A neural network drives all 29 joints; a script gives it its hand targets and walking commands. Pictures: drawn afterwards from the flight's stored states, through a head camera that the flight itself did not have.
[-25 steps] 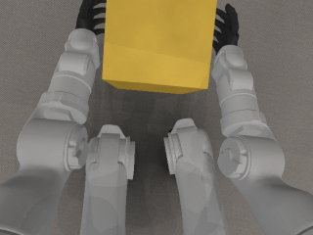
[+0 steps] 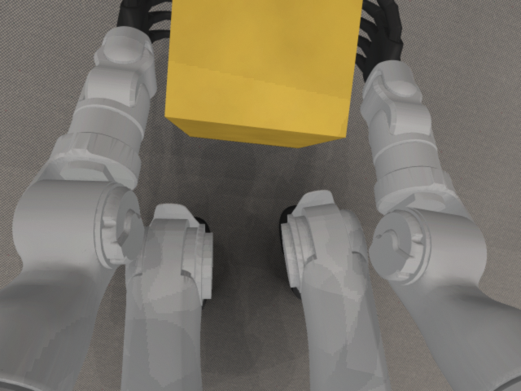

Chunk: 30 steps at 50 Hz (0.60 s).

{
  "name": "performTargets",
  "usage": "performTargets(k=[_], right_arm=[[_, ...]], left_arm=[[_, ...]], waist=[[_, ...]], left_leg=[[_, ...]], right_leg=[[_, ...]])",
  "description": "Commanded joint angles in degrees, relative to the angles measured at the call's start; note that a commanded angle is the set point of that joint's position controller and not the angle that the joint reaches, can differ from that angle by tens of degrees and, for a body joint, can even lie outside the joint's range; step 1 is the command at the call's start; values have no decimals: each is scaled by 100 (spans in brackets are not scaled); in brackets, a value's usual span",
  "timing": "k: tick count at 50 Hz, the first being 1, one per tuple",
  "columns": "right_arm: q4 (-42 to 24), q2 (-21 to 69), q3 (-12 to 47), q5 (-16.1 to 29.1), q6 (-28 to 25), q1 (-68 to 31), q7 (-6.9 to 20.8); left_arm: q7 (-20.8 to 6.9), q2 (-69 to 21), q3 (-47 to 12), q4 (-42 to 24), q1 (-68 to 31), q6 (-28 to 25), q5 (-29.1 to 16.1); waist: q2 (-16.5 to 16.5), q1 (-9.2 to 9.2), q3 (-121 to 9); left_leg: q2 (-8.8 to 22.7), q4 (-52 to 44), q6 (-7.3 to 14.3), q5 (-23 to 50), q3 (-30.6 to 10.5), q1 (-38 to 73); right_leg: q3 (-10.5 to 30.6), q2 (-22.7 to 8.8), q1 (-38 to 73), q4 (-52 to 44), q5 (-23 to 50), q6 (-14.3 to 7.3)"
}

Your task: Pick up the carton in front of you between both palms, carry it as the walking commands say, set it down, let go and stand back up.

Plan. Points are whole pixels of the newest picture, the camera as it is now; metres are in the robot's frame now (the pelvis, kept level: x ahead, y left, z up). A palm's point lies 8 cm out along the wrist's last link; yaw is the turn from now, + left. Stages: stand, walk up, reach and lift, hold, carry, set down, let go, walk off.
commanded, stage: set down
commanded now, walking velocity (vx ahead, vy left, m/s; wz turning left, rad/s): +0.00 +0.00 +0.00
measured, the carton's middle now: (256, 70) +0.50 -0.03 -0.24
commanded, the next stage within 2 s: let go in 1.54 s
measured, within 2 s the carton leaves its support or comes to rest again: rests again in 0.24 s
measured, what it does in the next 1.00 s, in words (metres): rises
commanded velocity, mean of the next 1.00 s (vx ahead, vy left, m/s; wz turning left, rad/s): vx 0.00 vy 0.00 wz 0.00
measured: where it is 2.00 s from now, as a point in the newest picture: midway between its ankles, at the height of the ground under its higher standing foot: (247, 275)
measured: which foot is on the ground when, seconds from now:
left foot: down 0.00-1.00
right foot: down 0.00-1.00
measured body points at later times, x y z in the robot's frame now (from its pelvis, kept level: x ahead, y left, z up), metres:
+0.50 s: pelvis +0.00 +0.00 -0.01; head +0.36 +0.00 +0.25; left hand +0.54 +0.16 -0.20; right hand +0.50 -0.23 -0.19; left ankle +0.11 +0.11 -0.34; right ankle +0.12 -0.12 -0.34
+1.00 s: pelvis +0.01 -0.01 +0.09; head +0.33 -0.01 +0.41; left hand +0.56 +0.15 -0.03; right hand +0.50 -0.23 -0.03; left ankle +0.11 +0.11 -0.34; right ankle +0.12 -0.12 -0.34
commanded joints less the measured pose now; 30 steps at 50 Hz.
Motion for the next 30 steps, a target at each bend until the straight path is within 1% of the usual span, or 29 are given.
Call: performTargets(k=[1, 2, 3, 4, 5, 6, 7, 8, 9, 10, 11, 12, 13, 14, 15, 17, 18, 19, 20, 21, 22, 24, 25, 26, 27, 28, 29, 30], right_arm=[[244, 3355, 1416, 68, 67, -2587, 1076], [168, 3273, 1419, 69, 51, -2627, 1078], [345, 3229, 1361, 30, 71, -2442, 1082], [268, 3151, 1305, 39, 51, -2535, 1071], [327, 3033, 1245, 21, 38, -2488, 1043], [354, 2892, 1248, 20, 17, -2439, 1017], [491, 2820, 1174, 26, 10, -2287, 996], [399, 2647, 1152, 46, -40, -2338, 957], [423, 2187, 1085, 57, -97, -2212, 860], [549, 1483, 976, 37, -182, -1947, 690], [653, 613, 780, 60, -302, -1559, 461], [690, -952, 296, 71, -446, -977, 119], [703, -1246, 429, 303, -569, -998, -115], [671, -1367, 519, 565, -642, -1100, -246], [755, -1405, 676, 860, -709, -1174, -280], [573, -1561, 1014, 1234, -850, -1305, -317], [413, -1540, 1237, 1449, -897, -1489, -310], [383, -1564, 1392, 1593, -941, -1449, -294], [198, -1527, 1555, 1749, -963, -1547, -290], [-1, -1623, 1681, 1907, -979, -1602, -291], [0, -1633, 1745, 2010, -969, -1507, -306], [-192, -1709, 1791, 2121, -942, -1355, -366], [-252, -1710, 1827, 2156, -903, -1195, -393], [-348, -1763, 1781, 2168, -859, -959, -431], [-432, -1767, 1799, 2178, -820, -720, -476], [-592, -1816, 1669, 2127, -769, -598, -506], [-809, -1803, 1684, 2119, -720, -470, -530], [-1098, -1814, 1635, 2040, -665, -451, -551]], left_arm=[[-995, -3631, -876, -196, -2180, -88, -86], [-1003, -3584, -850, -181, -2136, -83, -56], [-995, -3458, -844, -156, -2072, -82, -32], [-988, -3383, -839, -143, -2113, -77, -48], [-970, -3299, -830, -136, -2123, -90, -32], [-956, -3208, -811, -110, -2108, -100, -55], [-924, -2993, -779, -76, -2041, -120, -61], [-882, -2866, -784, -105, -1998, -152, -43], [-788, -2368, -694, -85, -1949, -192, -20], [-628, -1645, -572, -125, -1753, -260, -43], [-404, -703, -484, -148, -1550, -341, -91], [-63, 803, -186, -152, -1097, -425, -155], [95, 1068, -398, -138, -1127, -465, -449], [176, 1333, -483, -39, -1155, -494, -628], [202, 1384, -646, -58, -1264, -522, -822], [188, 1291, -951, -304, -1360, -618, -1168], [181, 1292, -1055, -389, -1405, -665, -1277], [155, 1212, -1246, -602, -1474, -693, -1464], [144, 1221, -1302, -744, -1518, -707, -1557], [137, 1244, -1356, -924, -1522, -708, -1678], [139, 1300, -1423, -1052, -1536, -709, -1775], [153, 1446, -1486, -1266, -1535, -673, -1894], [158, 1515, -1483, -1356, -1454, -655, -1909], [175, 1558, -1493, -1541, -1349, -623, -1922], [197, 1544, -1471, -1579, -1136, -570, -1905], [210, 1557, -1438, -1617, -1008, -506, -1822], [222, 1560, -1302, -1754, -856, -448, -1750], [228, 1509, -1220, -1873, -745, -369, -1687]], waist=[[243, -135, -4153], [255, -81, -4123], [225, -120, -4128], [224, -108, -4118], [199, -113, -4065], [198, -148, -4068], [200, -152, -4054], [228, -135, -4085], [174, -110, -4116], [127, -123, -4262], [196, -133, -4304], [194, -203, -4305], [101, -307, -4607], [153, -206, -4696], [151, -179, -4798], [158, -186, -5035], [273, -136, -5264], [231, -257, -5465], [334, -201, -5649], [307, -209, -5918], [361, -168, -6092], [348, -313, -6624], [403, -289, -6894], [426, -343, -7345], [421, -319, -7664], [511, -373, -7786], [425, -296, -8021], [350, -287, -8186]], left_leg=[[-97, -1153, 246, 866, 42, 1776], [-98, -1135, 243, 854, 56, 1730], [-82, -1150, 240, 823, 35, 1781], [-80, -1133, 234, 763, 35, 1749], [-65, -1131, 220, 767, 26, 1731], [-46, -1113, 196, 773, 31, 1764], [-27, -1126, 177, 799, 18, 1883], [-20, -1123, 156, 746, 46, 1869], [29, -1085, 124, 773, 57, 1915], [71, -1059, 69, 754, 84, 2017], [138, -1105, 10, 787, 134, 2187], [252, -1117, -65, 836, 149, 2287], [291, -1124, -93, 814, 112, 2489], [319, -1082, -120, 810, 116, 2458], [364, -1040, -104, 917, 72, 2508], [415, -941, -68, 1231, -28, 2577], [455, -902, -53, 1385, -40, 2693], [476, -874, -56, 1559, -72, 2773], [496, -849, -68, 1727, -43, 2863], [513, -828, -72, 1763, -10, 2967], [516, -831, -80, 1834, 14, 3031], [532, -832, -87, 1832, 50, 3284], [507, -799, -105, 1891, 121, 3438], [500, -821, -100, 1913, 143, 3727], [467, -844, -96, 1888, 200, 3954], [487, -905, -79, 1858, 171, 4087], [440, -951, -50, 1796, 237, 4159], [413, -1029, -23, 1766, 260, 4210]], right_leg=[[-402, 128, 1550, -849, 1019, -357], [-383, 127, 1518, -852, 987, -366], [-412, 109, 1547, -828, 978, -350], [-394, 100, 1564, -819, 932, -366], [-405, 84, 1532, -802, 940, -354], [-392, 75, 1626, -821, 958, -337], [-419, 61, 1620, -802, 983, -303], [-433, 47, 1653, -790, 929, -296], [-430, 7, 1709, -756, 975, -244], [-450, -58, 1939, -741, 987, -194], [-468, -119, 2054, -758, 1026, -155], [-449, -231, 2079, -771, 1086, -99], [-472, -273, 2250, -813, 1101, -72], [-408, -309, 2336, -845, 1172, -91], [-402, -348, 2302, -814, 1279, -101], [-354, -407, 2309, -742, 1600, -138], [-324, -418, 2318, -691, 1743, -153], [-344, -428, 2460, -651, 1956, -159], [-327, -427, 2535, -617, 2129, -169], [-334, -426, 2734, -613, 2194, -160], [-340, -438, 2828, -587, 2287, -166], [-373, -443, 3268, -620, 2427, -175], [-365, -424, 3438, -664, 2495, -173], [-398, -399, 3700, -696, 2527, -177], [-431, -376, 3872, -765, 2514, -180], [-461, -361, 3803, -814, 2490, -188], [-473, -330, 4018, -920, 2431, -193], [-499, -287, 4143, -1012, 2413, -205]])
